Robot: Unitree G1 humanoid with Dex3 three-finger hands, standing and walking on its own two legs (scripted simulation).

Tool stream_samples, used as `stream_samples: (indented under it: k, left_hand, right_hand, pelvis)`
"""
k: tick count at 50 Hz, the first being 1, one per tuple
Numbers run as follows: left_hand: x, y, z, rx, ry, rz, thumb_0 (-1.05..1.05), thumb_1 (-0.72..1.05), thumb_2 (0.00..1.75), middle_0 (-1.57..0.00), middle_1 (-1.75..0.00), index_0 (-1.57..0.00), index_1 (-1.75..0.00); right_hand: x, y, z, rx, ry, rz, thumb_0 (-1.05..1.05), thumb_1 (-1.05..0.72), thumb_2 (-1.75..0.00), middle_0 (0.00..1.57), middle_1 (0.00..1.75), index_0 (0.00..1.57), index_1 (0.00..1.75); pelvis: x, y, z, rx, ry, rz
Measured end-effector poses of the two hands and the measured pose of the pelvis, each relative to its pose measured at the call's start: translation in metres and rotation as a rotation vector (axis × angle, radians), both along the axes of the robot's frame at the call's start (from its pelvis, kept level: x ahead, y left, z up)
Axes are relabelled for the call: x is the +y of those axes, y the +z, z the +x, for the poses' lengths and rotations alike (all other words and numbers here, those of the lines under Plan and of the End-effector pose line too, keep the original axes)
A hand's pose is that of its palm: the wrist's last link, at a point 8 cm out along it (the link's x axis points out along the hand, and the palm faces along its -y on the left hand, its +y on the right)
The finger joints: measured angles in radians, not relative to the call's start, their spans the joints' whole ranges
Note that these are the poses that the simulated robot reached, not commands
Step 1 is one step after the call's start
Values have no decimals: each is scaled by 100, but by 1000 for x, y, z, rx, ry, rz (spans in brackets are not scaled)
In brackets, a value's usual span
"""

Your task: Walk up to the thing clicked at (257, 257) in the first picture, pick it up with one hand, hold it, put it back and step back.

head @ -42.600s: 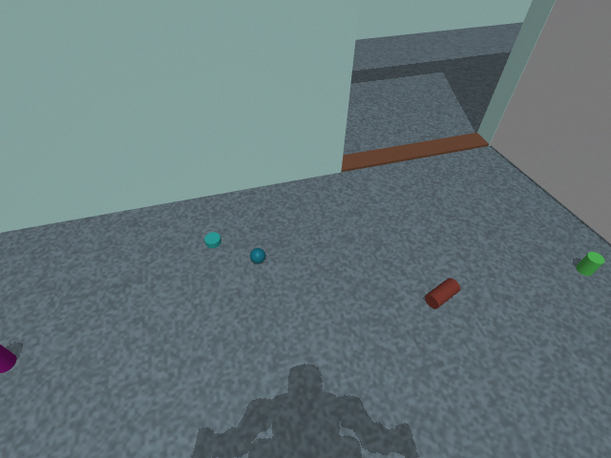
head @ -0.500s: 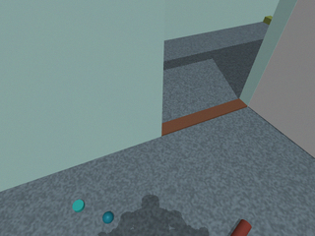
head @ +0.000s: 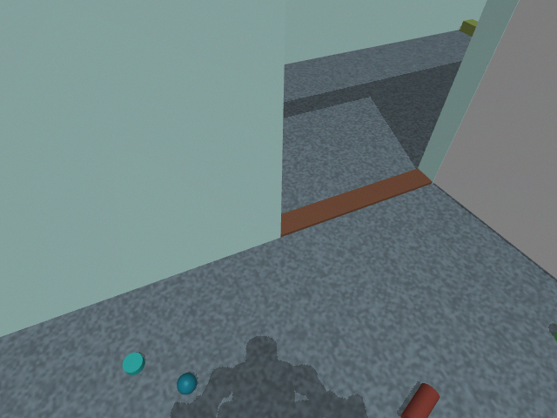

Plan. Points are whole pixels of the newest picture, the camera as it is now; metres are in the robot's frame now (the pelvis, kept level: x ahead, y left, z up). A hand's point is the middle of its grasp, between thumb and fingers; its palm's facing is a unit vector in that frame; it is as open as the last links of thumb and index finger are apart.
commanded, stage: stand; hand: left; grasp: from above
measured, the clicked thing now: (186, 383) +0.38 +0.30 -0.75
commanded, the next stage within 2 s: step back in 1.02 s
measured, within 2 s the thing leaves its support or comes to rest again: neither
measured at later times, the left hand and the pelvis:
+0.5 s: hand out of the picture +0.07 +0.24 -0.16, palm faces +0.00 -0.94 -0.33, open 7.4 cm; pelvis +0.00 +0.00 +0.00, yaw +0 degrees
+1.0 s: hand out of the picture +0.08 +0.24 -0.16, palm faces -0.01 -0.94 -0.33, open 7.4 cm; pelvis +0.01 +0.00 +0.00, yaw +0 degrees
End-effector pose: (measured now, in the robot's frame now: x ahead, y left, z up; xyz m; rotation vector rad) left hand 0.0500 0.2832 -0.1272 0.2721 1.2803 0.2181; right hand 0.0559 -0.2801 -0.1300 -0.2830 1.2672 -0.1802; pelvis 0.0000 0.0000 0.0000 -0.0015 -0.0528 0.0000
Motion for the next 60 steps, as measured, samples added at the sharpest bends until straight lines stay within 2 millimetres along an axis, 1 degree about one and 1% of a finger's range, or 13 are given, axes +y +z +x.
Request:
stream_samples:
  k: [16,30,51,54,60]
  left_hand:
    - [3,4,16,-32,-11,6,1,90,89,-20,-30,-20,-30]
    - [6,6,17,-26,-18,14,1,90,89,-20,-30,-20,-30]
    - [5,6,26,-33,-32,14,1,90,89,-20,-30,-20,-30]
    - [9,5,27,-39,-23,17,1,90,89,-20,-30,-20,-30]
    - [25,0,30,-58,-43,48,1,90,89,-20,-30,-20,-30]
  right_hand:
    - [-5,4,11,-25,4,-12,1,-90,-90,20,30,21,30]
    - [-12,5,11,-11,4,-20,1,-90,-90,20,30,21,30]
    - [-14,7,18,-14,8,-19,1,-90,-90,20,30,21,30]
    - [-17,6,19,-11,-2,-21,1,-90,-90,21,30,21,30]
    - [-27,4,18,-26,-2,-57,1,-90,-90,21,30,21,30]
  pelvis:
    - [0,1,3,2,-2,0]
    - [-2,1,6,11,0,0]
    - [-3,1,11,19,1,0]
    - [-3,-1,6,28,1,-4]
    - [2,-11,-15,35,4,-14]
